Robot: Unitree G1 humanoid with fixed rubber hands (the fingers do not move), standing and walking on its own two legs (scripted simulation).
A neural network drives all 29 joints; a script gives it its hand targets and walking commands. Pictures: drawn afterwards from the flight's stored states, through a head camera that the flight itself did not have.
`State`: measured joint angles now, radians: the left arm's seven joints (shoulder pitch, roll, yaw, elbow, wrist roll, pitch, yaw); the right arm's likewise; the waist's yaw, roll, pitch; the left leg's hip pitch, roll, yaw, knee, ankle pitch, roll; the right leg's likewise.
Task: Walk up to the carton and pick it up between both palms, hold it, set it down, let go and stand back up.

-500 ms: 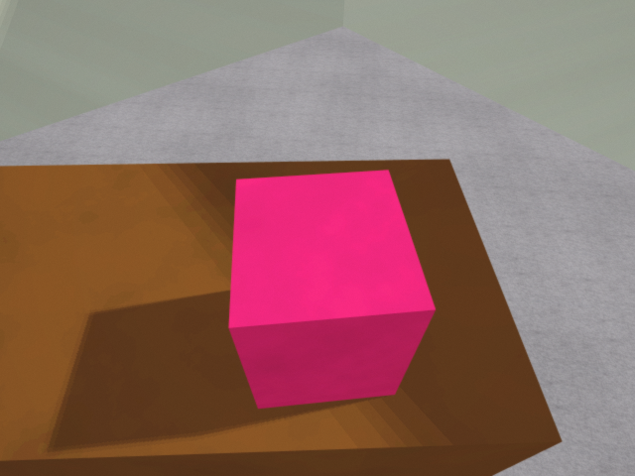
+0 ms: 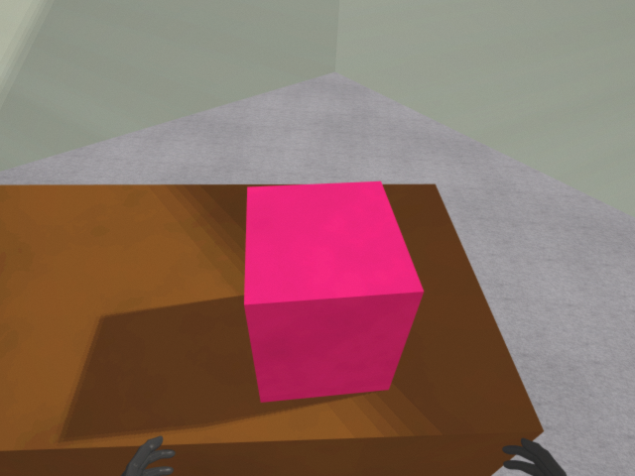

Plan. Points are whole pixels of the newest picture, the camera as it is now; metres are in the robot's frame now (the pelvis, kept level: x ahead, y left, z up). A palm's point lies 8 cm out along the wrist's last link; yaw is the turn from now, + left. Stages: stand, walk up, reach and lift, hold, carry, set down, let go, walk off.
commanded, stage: reach and lift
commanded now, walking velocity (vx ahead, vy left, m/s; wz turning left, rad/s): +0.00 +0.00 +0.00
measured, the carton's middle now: (320, 292) +0.40 +0.01 +0.00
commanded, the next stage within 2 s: none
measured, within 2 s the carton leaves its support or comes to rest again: neither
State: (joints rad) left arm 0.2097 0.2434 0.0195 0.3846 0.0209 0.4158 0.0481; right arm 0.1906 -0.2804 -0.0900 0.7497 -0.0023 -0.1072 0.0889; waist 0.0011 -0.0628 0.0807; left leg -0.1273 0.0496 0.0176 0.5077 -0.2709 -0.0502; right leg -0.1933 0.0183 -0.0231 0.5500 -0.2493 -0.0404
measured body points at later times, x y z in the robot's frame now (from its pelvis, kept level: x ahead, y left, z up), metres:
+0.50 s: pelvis -0.02 +0.02 +0.00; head -0.07 +0.01 +0.45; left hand +0.17 +0.24 -0.04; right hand +0.15 -0.24 -0.04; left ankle +0.01 +0.15 -0.73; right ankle +0.04 -0.09 -0.73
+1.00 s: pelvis +0.03 +0.01 +0.01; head +0.01 +0.01 +0.46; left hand +0.19 +0.21 -0.03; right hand +0.21 -0.21 -0.02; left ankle +0.01 +0.15 -0.73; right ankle +0.03 -0.09 -0.73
